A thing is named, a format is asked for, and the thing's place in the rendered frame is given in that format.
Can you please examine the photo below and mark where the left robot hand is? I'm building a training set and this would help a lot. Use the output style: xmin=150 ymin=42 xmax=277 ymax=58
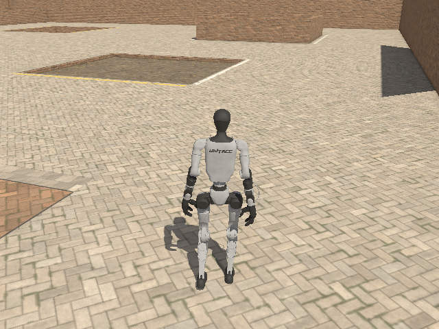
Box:
xmin=182 ymin=198 xmax=198 ymax=217

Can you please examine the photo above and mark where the left robot foot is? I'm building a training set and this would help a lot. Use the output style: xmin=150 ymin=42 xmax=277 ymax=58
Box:
xmin=197 ymin=272 xmax=207 ymax=289

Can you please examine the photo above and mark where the right robot forearm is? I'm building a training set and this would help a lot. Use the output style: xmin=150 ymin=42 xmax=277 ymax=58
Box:
xmin=243 ymin=169 xmax=255 ymax=206

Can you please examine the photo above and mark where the left robot forearm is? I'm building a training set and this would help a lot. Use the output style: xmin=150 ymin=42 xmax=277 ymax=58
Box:
xmin=183 ymin=167 xmax=197 ymax=200

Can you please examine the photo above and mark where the right robot hand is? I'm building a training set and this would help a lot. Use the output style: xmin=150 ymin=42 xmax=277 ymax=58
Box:
xmin=239 ymin=205 xmax=257 ymax=226

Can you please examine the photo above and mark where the robot head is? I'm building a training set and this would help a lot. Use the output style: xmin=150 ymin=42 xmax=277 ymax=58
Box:
xmin=209 ymin=109 xmax=233 ymax=143

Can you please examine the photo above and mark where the left robot upper arm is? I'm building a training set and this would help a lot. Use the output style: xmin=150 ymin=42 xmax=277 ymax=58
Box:
xmin=190 ymin=138 xmax=207 ymax=177

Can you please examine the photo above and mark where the right robot upper arm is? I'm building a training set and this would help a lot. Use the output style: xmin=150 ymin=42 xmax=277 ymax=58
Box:
xmin=235 ymin=139 xmax=250 ymax=179

